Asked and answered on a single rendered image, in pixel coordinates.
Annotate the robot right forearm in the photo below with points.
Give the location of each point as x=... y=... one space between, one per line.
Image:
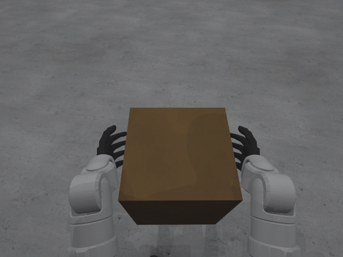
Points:
x=273 y=209

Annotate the robot left hand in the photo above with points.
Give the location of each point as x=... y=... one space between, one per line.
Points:
x=105 y=146

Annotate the robot left forearm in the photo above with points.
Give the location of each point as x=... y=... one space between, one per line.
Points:
x=91 y=209

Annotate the robot right hand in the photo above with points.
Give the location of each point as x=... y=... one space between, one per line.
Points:
x=249 y=145

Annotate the carton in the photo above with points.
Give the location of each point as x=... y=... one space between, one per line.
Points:
x=179 y=167

